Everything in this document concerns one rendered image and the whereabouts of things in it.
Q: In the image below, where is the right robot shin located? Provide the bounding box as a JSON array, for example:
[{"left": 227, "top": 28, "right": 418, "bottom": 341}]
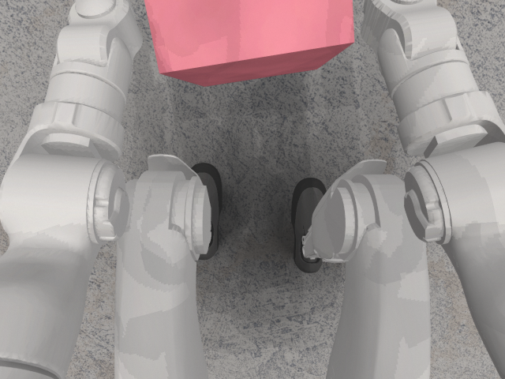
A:
[{"left": 302, "top": 159, "right": 405, "bottom": 263}]

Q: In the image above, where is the robot left forearm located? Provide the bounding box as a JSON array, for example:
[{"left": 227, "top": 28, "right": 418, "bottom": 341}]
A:
[{"left": 0, "top": 0, "right": 143, "bottom": 232}]

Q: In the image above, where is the robot left foot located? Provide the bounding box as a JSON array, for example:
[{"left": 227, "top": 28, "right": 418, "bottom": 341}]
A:
[{"left": 191, "top": 163, "right": 223, "bottom": 260}]

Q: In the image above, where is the robot right forearm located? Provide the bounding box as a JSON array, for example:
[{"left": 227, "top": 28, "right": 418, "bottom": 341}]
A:
[{"left": 361, "top": 0, "right": 505, "bottom": 158}]

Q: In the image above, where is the robot left upper arm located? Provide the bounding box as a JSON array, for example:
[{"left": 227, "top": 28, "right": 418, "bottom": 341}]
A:
[{"left": 0, "top": 153, "right": 129, "bottom": 379}]

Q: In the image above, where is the carton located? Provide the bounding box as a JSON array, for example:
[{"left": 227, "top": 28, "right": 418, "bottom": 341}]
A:
[{"left": 144, "top": 0, "right": 354, "bottom": 87}]

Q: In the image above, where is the robot right upper arm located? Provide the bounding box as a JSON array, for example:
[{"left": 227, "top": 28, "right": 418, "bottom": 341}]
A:
[{"left": 404, "top": 142, "right": 505, "bottom": 379}]

